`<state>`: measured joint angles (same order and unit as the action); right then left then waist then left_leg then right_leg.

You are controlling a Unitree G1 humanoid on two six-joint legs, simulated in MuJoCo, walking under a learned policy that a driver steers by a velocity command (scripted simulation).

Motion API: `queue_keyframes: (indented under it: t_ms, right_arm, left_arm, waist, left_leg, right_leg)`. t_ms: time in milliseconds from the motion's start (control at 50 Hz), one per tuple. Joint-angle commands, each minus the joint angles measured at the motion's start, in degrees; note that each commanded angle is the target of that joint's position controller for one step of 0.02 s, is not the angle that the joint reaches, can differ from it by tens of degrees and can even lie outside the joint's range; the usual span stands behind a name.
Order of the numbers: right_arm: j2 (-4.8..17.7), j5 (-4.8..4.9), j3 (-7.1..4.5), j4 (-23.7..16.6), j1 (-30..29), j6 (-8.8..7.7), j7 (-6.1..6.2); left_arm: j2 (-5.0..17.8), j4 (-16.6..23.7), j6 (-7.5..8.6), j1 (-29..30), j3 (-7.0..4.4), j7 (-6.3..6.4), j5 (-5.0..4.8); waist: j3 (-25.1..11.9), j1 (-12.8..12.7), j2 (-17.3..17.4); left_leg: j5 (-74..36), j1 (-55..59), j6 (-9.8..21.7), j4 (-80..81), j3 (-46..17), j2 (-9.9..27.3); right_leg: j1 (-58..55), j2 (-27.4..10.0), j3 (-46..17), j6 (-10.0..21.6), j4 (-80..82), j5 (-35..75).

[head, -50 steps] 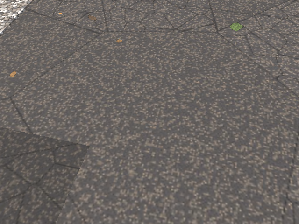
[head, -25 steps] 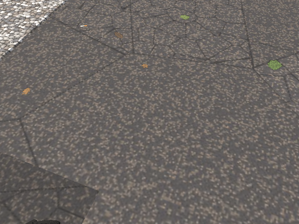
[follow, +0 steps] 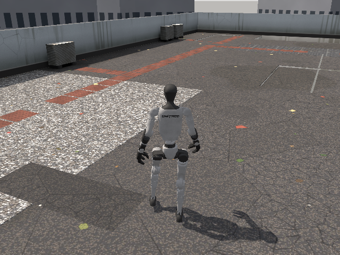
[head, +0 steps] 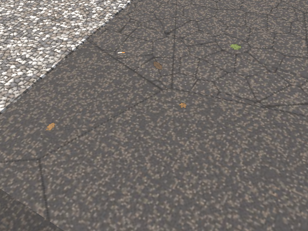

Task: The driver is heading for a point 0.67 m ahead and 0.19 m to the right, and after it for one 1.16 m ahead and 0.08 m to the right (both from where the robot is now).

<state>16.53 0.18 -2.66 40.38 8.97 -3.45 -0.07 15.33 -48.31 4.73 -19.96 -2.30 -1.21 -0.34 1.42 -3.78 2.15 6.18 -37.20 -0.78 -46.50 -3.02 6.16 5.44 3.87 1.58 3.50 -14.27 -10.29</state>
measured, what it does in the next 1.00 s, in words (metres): walks ahead, turning right: left foot, then right foot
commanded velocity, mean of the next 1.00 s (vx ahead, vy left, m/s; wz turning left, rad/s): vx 0.50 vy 0.00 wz -0.40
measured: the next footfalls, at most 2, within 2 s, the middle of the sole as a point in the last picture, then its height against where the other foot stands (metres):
left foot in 0.20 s outside the picture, level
right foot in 0.72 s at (209, 226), level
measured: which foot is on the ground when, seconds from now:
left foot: up 0.00-0.18, down 0.20-0.74, up 0.76-1.00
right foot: down 0.00-0.22, up 0.24-0.70, down 0.72-1.00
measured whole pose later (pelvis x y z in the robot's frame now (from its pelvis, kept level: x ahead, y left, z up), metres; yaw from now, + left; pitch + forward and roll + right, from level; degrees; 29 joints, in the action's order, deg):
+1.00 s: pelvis +0.52 -0.08 +0.00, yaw -28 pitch +1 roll +0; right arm 17.6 -0.2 -3.3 44.0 5.8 -5.2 -0.5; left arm 15.3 -41.5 2.9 -18.0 -3.3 -0.4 -0.1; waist 2.4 -2.4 2.1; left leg 5.5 -38.0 -2.8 -49.0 -3.2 7.1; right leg 8.6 5.5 -2.7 5.1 -17.8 -10.1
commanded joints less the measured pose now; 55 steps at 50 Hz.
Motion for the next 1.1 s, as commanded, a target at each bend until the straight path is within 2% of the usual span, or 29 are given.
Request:
queue_keyframes:
  t_ms: [20, 100, 140, 180, 200, 220, 240, 260, 300, 340, 400, 480, 540, 620, 660, 680, 700, 720, 740, 760, 780, 800, 820, 840, 860, 920, 980, 1040, 1100]
  right_arm:
    - [1.8, 0.24, -0.03, -4.2, -5.0, -1.16, -0.57]
    - [2.8, 0.67, -0.34, -6.4, -10.9, -2.07, -1.62]
    - [4.3, 0.63, -0.91, -6.2, -9.8, -2.58, -1.93]
    - [7.0, 0.4, -2.36, -3.8, -1.5, -2.91, -1.52]
    - [9.9, -0.31, -3.6, -1.9, 7.2, -2.95, -0.95]
    - [15.3, -1.55, -4.93, -1.1, 14.8, -2.54, -0.35]
    - [13.3, -0.9, -4.47, -0.3, 16.5, -1.92, -0.57]
    - [9.1, -0.34, -3.19, -0.4, 13.3, -1.8, -0.54]
    - [5.4, -0.27, -1.97, -0.3, 6.3, -1.93, -0.55]
    - [3.7, -0.87, -1.64, 0.2, 2.3, -2.64, -0.7]
    - [4.8, -1.05, -2.32, 1.7, 1.0, -3.63, -0.49]
    - [6.7, -1.07, -2.93, 3.6, 2.2, -3.33, 0.26]
    - [8.5, -0.54, -3.41, 4.8, 4.4, -2.65, 0.68]
    - [10.2, 0.71, -4.16, 6.7, 7.3, -1.08, 0.69]
    - [11.7, 1.26, -4.62, 6.8, 6.7, -0.25, 0.84]
    - [12.5, 1.56, -4.88, 6.7, 6.3, 0.17, 1.0]
    - [12.8, 1.82, -4.91, 6.5, 5.4, 0.66, 1.1]
    - [11.4, 1.55, -4.3, 6.3, 5.6, 0.66, 1.26]
    - [5.3, -1.05, -2.28, 3.8, 9.5, -0.12, 0.93]
    - [3.3, -0.83, -0.95, 2.1, 8.8, -2.31, 0.22]
    - [8.3, 1.66, -2.21, 0.8, 1.6, -3.84, -0.51]
    - [8.0, 2.34, -1.99, -0.2, -0.7, -4.68, -0.64]
    - [7.6, 1.07, -2.0, 0.6, -0.4, -4.91, -0.17]
    - [8.2, -0.07, -2.47, 1.2, 0.6, -4.51, 0.14]
    - [8.2, -0.36, -2.64, 1.5, 1.5, -3.77, 0.03]
    - [5.7, -0.8, -2.03, 2.3, 2.7, -2.17, -0.12]
    - [3.7, -0.39, -0.94, 1.4, -2.5, -1.9, -0.47]
    - [3.2, 0.56, -0.34, 0.6, -7.3, -2.16, -1.2]
    - [4.2, 1.15, -0.38, -0.6, -10.0, -2.28, -2.0]
  left_arm:
    - [10.3, 3.1, 0.58, 1.4, -2.38, 0.58, -0.59]
    - [10.7, 0.9, -0.72, -2.9, -2.6, 0.94, -1.22]
    - [11.7, 0.6, -1.36, -2.7, -3.05, 1.38, -1.3]
    - [11.7, 0.8, -1.74, -1.1, -3.03, 1.62, -1.19]
    - [9.2, 1.6, -1.61, -0.9, -2.08, 1.57, -0.45]
    - [3.4, 3.6, -0.92, -4.9, -0.31, 1.45, 0.24]
    - [3.3, 3.4, -0.16, -7.4, 0.0, 1.34, -1.01]
    - [9.2, 3.7, -0.02, -3.6, -1.73, 1.31, -2.29]
    - [8.9, 5.0, -0.47, 1.9, -2.16, 1.44, -1.78]
    - [7.0, 4.7, -1.93, 0.7, -2.43, 1.37, -1.44]
    - [4.9, 5.8, -3.49, 1.8, -2.34, 1.4, -1.24]
    - [3.9, 7.8, -3.26, 6.9, -2.01, 0.46, -0.95]
    - [2.9, 10.0, -2.88, 13.2, -1.38, -0.76, -0.81]
    - [3.7, 13.3, -3.09, 18.4, -1.44, -1.87, -0.81]
    - [5.1, 14.2, -3.33, 17.4, -2.12, -2.17, -0.67]
    - [6.3, 13.9, -3.56, 14.6, -2.84, -2.12, -0.64]
    - [8.3, 12.4, -3.73, 7.9, -4.13, -1.89, -0.81]
    - [11.9, 9.7, -4.08, -2.0, -6.2, -1.04, -0.98]
    - [19.0, 8.8, -4.42, -6.0, -7.92, 0.18, -1.41]
    - [19.0, 11.3, -3.34, -4.6, -7.09, -0.24, -1.27]
    - [14.1, 11.2, -2.39, -3.9, -5.58, -0.75, -0.83]
    - [12.4, 10.9, -1.72, -1.7, -5.02, -0.75, -0.65]
    - [10.6, 11.4, -1.5, 2.2, -4.46, -0.64, -0.67]
    - [8.7, 12.2, -1.41, 5.3, -3.82, -0.36, -0.25]
    - [8.2, 13.1, -1.42, 6.8, -3.52, -0.1, 0.27]
    - [8.5, 12.5, -0.88, 6.3, -3.45, 0.82, 0.21]
    - [8.9, 10.6, -0.64, 4.0, -3.36, 1.44, 0.18]
    - [9.6, 8.8, -0.3, 1.9, -3.3, 1.39, 0.25]
    - [10.1, 6.5, -0.25, 0.2, -3.47, 1.18, 0.23]
  waist:
    - [0.8, 0.0, -5.6]
    - [2.3, -1.1, -5.7]
    - [1.7, 0.7, -6.5]
    - [-3.0, 5.8, -6.5]
    - [-10.1, 9.7, -5.2]
    - [-20.2, 10.3, 6.1]
    - [-25.4, 9.9, 15.5]
    - [-16.2, 10.2, 8.9]
    - [-5.8, 7.4, 4.1]
    - [-2.3, 4.3, 5.6]
    - [-0.3, 3.0, 3.1]
    - [1.0, 4.1, 1.1]
    - [2.7, 6.6, -0.2]
    - [4.3, 7.8, -0.1]
    - [2.5, 6.1, 1.3]
    - [0.0, 4.1, 2.4]
    - [-3.7, 0.0, 2.2]
    - [-8.8, -4.8, 0.1]
    - [-13.4, -2.5, -13.7]
    - [-22.3, -0.8, -15.4]
    - [-17.9, -3.8, -8.5]
    - [-11.1, -2.3, -7.1]
    - [-6.9, 0.5, -3.1]
    - [-5.0, 2.7, -3.8]
    - [-4.4, 4.1, -4.9]
    - [-4.0, 5.0, -4.6]
    - [-1.9, 2.5, -5.7]
    - [0.0, -0.1, -6.3]
    - [2.4, -1.2, -5.8]
  left_leg:
    - [-9.6, 3.5, -0.4, 9.5, 1.8, -1.2]
    - [-8.9, 4.4, 0.3, 16.0, 0.8, -3.0]
    - [-5.4, 7.4, 1.3, 18.4, 0.2, -3.6]
    - [-3.3, 20.5, 3.4, 21.3, 2.0, -5.2]
    - [-4.2, 35.2, 5.8, 19.0, -0.8, -1.3]
    - [-0.7, 57.7, 12.1, 18.4, -19.5, 13.1]
    - [10.1, 61.2, 16.6, 26.0, -36.8, 18.7]
    - [16.0, 54.1, 14.3, 28.2, -31.3, 16.5]
    - [10.8, 39.6, 11.6, 31.9, -18.0, 12.1]
    - [4.5, 30.9, 10.8, 35.8, -10.0, 9.4]
    - [-3.0, 27.6, 11.8, 39.0, -2.6, 9.3]
    - [-8.2, 29.9, 11.1, 39.6, 5.5, 8.1]
    - [-8.9, 32.2, 10.4, 39.7, 9.5, 8.5]
    - [-13.4, 40.3, 9.1, 36.4, 11.9, 10.8]
    - [-28.6, 42.9, 7.8, 30.6, 13.7, 11.0]
    - [-38.5, 43.3, 7.1, 25.1, 14.6, 10.7]
    - [-44.2, 41.6, 6.0, 15.4, 16.0, 9.3]
    - [-39.0, 33.7, 3.8, 1.6, 17.0, 6.9]
    - [-0.8, 10.2, 0.1, -20.0, 16.9, 0.2]
    - [28.9, -3.4, -1.1, -32.3, 3.2, -8.9]
    - [24.9, -9.5, 0.3, -33.9, -2.2, -5.5]
    - [19.8, -10.4, 1.6, -30.2, -1.6, -3.2]
    - [15.9, -7.2, 1.6, -24.9, -1.6, -0.9]
    - [13.3, -2.8, 1.2, -20.5, -1.8, 0.6]
    - [11.7, 0.5, 0.6, -18.6, -1.9, 1.1]
    - [6.2, 2.4, -2.0, -11.5, 0.3, 0.9]
    - [-5.8, 2.4, -2.7, 0.5, 1.3, 0.8]
    - [-15.2, 4.4, -1.5, 9.4, 2.4, -0.5]
    - [-14.6, 1.2, 0.5, 13.2, 1.8, -1.0]
  right_leg:
    - [2.7, -13.5, -6.7, 8.1, 6.7, 13.3]
    - [-1.8, -16.0, -10.2, 7.6, 3.3, 12.8]
    - [-4.1, -17.5, -12.3, 6.5, 0.5, 14.0]
    - [-2.6, -15.2, -11.1, 4.5, -8.5, 23.1]
    - [3.6, -11.9, -9.0, 2.6, -20.5, 20.2]
    - [23.0, -4.2, -4.1, -1.4, -41.7, 0.5]
    - [33.3, -1.8, -7.4, -2.4, -53.4, -23.7]
    - [37.9, -5.2, -9.5, -2.2, -58.2, -20.9]
    - [36.8, -9.2, -7.2, -2.4, -55.7, -12.0]
    - [31.4, -11.5, -7.5, -3.0, -52.5, -7.3]
    - [31.9, -12.1, -7.5, -4.2, -49.9, -2.6]
    - [33.2, -11.7, -6.4, -4.4, -37.5, 8.7]
    - [32.0, -10.9, -3.0, -3.5, -28.9, 13.0]
    - [33.8, -9.8, -0.6, -1.0, -23.3, 8.0]
    - [29.7, -7.1, 2.3, 1.0, -22.4, 2.3]
    - [24.9, -4.8, 4.1, 2.3, -22.6, -0.7]
    - [15.9, -2.1, 5.5, 4.0, -20.6, -0.5]
    - [0.3, -0.4, 3.9, 6.3, -17.6, 2.5]
    - [-20.1, -14.3, -20.2, 13.8, -16.2, 1.1]
    - [-28.7, -23.4, -48.9, 22.1, -5.0, -10.2]
    - [-26.1, -22.6, -44.2, 18.5, -1.6, -10.8]
    - [-18.7, -20.5, -36.5, 16.3, -1.6, -7.7]
    - [-10.3, -18.0, -30.2, 14.3, -1.7, -1.7]
    - [-3.8, -16.0, -25.6, 13.3, -0.9, 4.2]
    - [0.2, -14.8, -23.7, 13.1, 0.4, 7.2]
    - [4.6, -13.5, -16.9, 13.3, 2.4, 16.7]
    - [5.3, -11.6, -10.6, 10.6, 3.5, 17.1]
    - [4.5, -12.1, -8.2, 8.9, 5.2, 10.4]
    - [-1.7, -15.2, -7.7, 8.5, 5.2, 9.3]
